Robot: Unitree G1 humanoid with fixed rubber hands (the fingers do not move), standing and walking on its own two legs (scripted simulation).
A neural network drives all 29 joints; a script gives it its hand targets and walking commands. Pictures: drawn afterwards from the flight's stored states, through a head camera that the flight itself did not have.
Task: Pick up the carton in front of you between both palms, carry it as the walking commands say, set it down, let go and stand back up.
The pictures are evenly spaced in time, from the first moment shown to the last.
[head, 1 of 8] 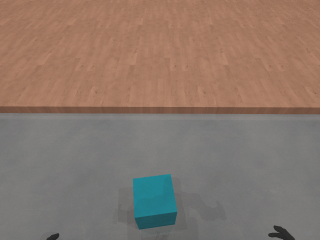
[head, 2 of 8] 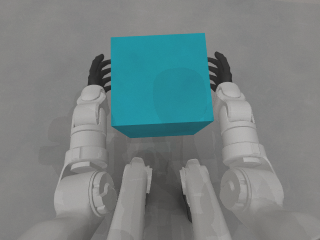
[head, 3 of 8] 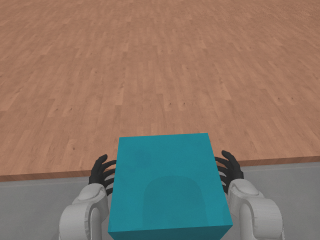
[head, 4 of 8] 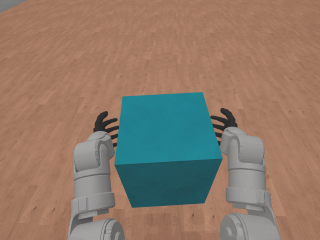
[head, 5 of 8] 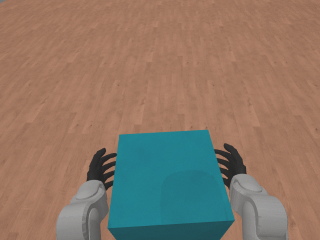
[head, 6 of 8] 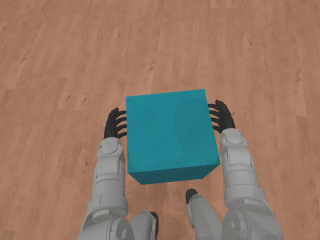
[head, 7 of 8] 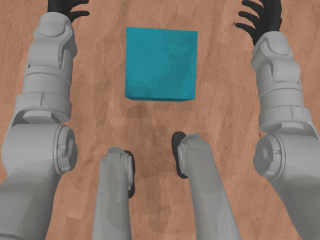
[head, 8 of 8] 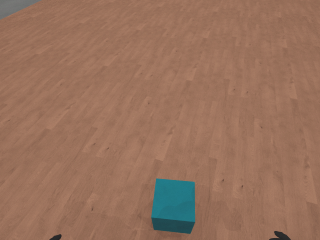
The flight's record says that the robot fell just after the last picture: no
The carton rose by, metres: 0.80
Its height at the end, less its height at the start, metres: +0.08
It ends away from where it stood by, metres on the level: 3.12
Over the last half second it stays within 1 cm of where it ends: yes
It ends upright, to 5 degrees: yes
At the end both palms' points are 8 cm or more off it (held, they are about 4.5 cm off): yes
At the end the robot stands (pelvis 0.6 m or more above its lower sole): yes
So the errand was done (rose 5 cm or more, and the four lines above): yes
